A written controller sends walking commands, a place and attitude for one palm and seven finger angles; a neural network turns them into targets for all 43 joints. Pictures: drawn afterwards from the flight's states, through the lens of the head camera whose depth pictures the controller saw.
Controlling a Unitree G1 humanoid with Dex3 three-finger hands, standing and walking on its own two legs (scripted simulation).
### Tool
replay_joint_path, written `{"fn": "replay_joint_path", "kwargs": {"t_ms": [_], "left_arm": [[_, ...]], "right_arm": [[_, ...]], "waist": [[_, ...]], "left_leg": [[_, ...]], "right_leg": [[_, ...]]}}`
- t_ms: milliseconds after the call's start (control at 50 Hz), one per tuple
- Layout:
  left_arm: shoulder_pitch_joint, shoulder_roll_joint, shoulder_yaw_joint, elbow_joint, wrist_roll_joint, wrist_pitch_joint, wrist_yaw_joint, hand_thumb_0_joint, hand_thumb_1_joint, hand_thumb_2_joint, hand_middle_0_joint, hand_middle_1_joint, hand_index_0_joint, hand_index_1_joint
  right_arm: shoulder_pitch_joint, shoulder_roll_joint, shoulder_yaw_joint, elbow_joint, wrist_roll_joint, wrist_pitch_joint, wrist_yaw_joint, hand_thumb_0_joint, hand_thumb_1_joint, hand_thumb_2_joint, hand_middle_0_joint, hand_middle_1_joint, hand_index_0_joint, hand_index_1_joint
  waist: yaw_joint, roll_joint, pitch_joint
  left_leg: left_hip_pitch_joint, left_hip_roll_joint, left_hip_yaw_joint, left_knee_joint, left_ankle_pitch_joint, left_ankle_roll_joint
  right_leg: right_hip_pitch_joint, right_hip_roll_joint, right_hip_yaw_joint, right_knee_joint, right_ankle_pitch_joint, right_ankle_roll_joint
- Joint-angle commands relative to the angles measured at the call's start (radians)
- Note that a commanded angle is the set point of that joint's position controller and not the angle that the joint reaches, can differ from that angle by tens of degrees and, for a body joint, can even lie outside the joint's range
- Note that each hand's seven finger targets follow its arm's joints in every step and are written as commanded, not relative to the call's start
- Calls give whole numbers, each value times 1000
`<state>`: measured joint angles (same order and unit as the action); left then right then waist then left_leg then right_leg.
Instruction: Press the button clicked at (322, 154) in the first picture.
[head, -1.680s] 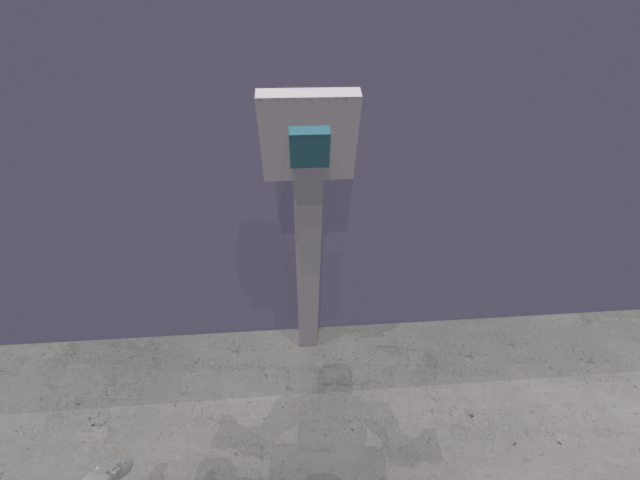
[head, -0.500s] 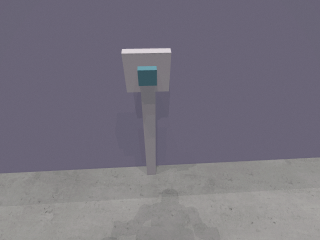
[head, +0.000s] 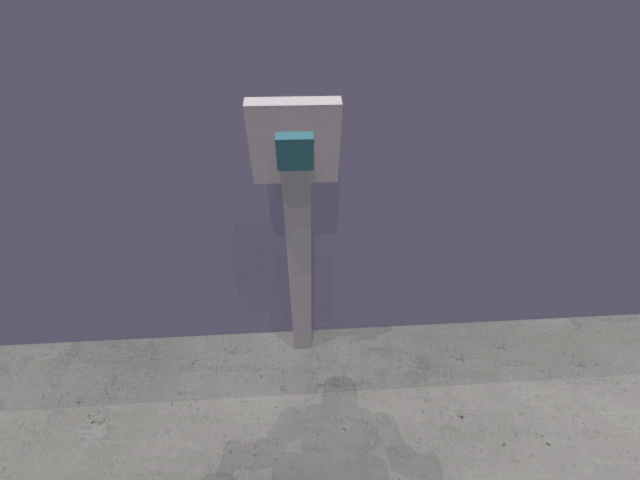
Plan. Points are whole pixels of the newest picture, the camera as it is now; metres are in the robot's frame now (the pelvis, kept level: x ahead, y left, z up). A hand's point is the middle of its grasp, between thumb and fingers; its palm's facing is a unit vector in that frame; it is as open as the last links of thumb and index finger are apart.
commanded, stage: look at it before walking up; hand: left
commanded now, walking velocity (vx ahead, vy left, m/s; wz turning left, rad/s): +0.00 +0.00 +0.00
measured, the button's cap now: (294, 150) +0.63 +0.08 +0.07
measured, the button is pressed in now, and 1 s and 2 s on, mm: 0 0 0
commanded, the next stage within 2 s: turn to face it in 0.16 s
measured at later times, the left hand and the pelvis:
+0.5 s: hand out of the picture +0.07 +0.23 -0.16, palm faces +0.02 -0.95 -0.31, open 7.4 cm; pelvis +0.00 +0.00 +0.00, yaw +2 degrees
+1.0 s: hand out of the picture -0.01 +0.13 -0.19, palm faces +0.12 -0.97 -0.19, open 7.3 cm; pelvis +0.07 -0.04 -0.02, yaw +3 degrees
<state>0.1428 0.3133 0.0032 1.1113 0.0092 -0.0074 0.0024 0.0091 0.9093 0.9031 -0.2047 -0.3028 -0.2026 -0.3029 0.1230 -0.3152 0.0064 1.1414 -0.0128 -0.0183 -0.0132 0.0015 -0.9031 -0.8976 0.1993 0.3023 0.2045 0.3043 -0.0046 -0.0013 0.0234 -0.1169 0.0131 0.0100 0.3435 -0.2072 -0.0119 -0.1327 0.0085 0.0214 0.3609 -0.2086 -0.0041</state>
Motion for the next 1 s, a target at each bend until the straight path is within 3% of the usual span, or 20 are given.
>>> {"fn": "replay_joint_path", "kwargs": {"t_ms": [0,280,460,500,560,600,660,760,800,820,840,860,880,900,920,940,960,980], "left_arm": [[-26,196,41,-63,2,-22,12,0,900,900,-200,-300,-200,-300],[-38,210,43,-67,1,-24,12,0,900,900,-200,-300,-200,-300],[34,116,26,-67,-1,5,25,0,900,900,-200,-300,-200,-300],[47,93,17,-49,-1,0,20,0,900,900,-200,-300,-200,-300],[81,73,18,-31,6,6,12,0,900,900,-200,-300,-200,-300],[107,62,21,-25,8,9,7,0,900,900,-200,-300,-200,-300],[150,33,27,-23,12,11,-1,0,900,900,-200,-300,-200,-300],[207,-29,39,-32,19,3,-10,0,900,900,-200,-300,-200,-300],[222,-45,43,-34,17,1,-13,0,900,900,-200,-300,-200,-300],[247,-56,47,-29,16,-2,-14,0,900,900,-200,-300,-200,-300],[299,-52,53,-12,16,-5,-13,0,900,900,-200,-300,-200,-300],[365,-30,63,10,18,-8,-7,0,900,900,-200,-300,-200,-300],[461,25,81,43,22,-14,5,0,900,900,-200,-300,-200,-300],[523,34,78,65,17,-18,14,0,900,900,-200,-300,-200,-300],[518,-4,69,68,17,-23,24,0,900,900,-200,-300,-200,-300],[493,-37,62,64,19,-25,28,0,900,900,-200,-300,-200,-300],[477,-43,58,58,20,-27,32,0,900,900,-200,-300,-200,-300],[472,-45,54,52,21,-31,36,0,900,900,-200,-300,-200,-300]], "right_arm": [[-41,-201,-39,-61,0,-18,-12,0,-900,-900,200,300,200,300],[-48,-209,-41,-64,0,-18,-10,0,-900,-900,200,300,200,300],[8,-98,-22,-65,-1,11,-6,0,-900,-900,200,300,200,300],[28,-88,-16,-46,-4,10,-6,0,-900,-900,200,300,200,300],[55,-71,-20,-23,-11,13,-2,0,-900,-900,200,300,200,300],[73,-62,-28,-18,-14,15,-3,0,-900,-900,200,300,200,300],[97,-59,-40,-17,-16,12,-10,0,-900,-900,200,300,200,300],[190,-67,-70,-6,-14,-4,-31,0,-900,-900,200,300,200,300],[217,-58,-76,-1,-13,-9,-40,0,-900,-900,200,300,200,300],[217,-52,-78,0,-13,-11,-43,0,-900,-900,200,300,200,300],[210,-36,-77,-4,-13,-13,-45,0,-900,-900,200,300,200,300],[187,-4,-73,-17,-10,-17,-47,0,-900,-900,200,300,200,300],[145,58,-58,-44,-3,-24,-47,0,-900,-900,200,300,200,300],[73,67,-58,-72,-6,-20,-48,0,-900,-900,200,300,200,300],[69,61,-61,-72,-7,-21,-51,0,-900,-900,200,300,200,300],[69,71,-64,-65,-8,-23,-44,0,-900,-900,200,300,200,300],[57,81,-66,-60,-7,-22,-36,0,-900,-900,200,300,200,300],[47,90,-65,-64,-10,-20,-29,0,-900,-900,200,300,200,300]], "waist": [[8,4,-50],[6,2,-66],[10,-3,-60],[6,-25,-70],[5,-34,8],[4,-36,65],[4,24,131],[-8,146,108],[-6,158,96],[4,161,74],[26,123,51],[53,7,23],[83,-230,-7],[112,-293,33],[95,-220,45],[81,-136,58],[72,-67,46],[67,-47,36]], "left_leg": [[22,114,-89,-50,172,29],[28,111,-93,-47,200,28],[-24,97,-93,23,238,13],[-4,99,-100,4,135,15],[-58,86,-106,-3,-95,26],[-94,91,-120,-14,-209,38],[-135,118,-152,-36,-298,58],[-61,237,-265,-46,-159,134],[-30,254,-264,0,-13,149],[-37,246,-232,48,60,140],[-107,217,-173,129,88,118],[-237,142,-69,266,80,77],[-402,24,86,482,-113,29],[-505,8,68,652,-416,22],[-545,32,15,746,-401,24],[-564,52,25,787,-358,25],[-573,61,49,803,-333,20],[-576,63,63,795,-315,19]], "right_leg": [[-1,-121,83,-56,181,-16],[19,-130,76,-53,216,-15],[-2,-144,48,5,214,6],[0,-123,37,-29,79,12],[-58,-103,50,-42,-184,2],[-97,-90,51,-37,-259,-9],[-153,-66,29,19,-262,-19],[-224,-21,-57,207,-144,-20],[-228,-15,-63,203,-142,-24],[-189,-20,-62,171,-118,-28],[-82,-41,-44,115,-64,-40],[77,-94,53,58,50,-64],[225,-231,245,-29,296,-102],[233,-322,324,-46,584,-155],[252,-310,295,-16,777,-176],[256,-295,227,8,826,-207],[282,-271,188,22,808,-220],[283,-250,163,21,772,-214]]}}
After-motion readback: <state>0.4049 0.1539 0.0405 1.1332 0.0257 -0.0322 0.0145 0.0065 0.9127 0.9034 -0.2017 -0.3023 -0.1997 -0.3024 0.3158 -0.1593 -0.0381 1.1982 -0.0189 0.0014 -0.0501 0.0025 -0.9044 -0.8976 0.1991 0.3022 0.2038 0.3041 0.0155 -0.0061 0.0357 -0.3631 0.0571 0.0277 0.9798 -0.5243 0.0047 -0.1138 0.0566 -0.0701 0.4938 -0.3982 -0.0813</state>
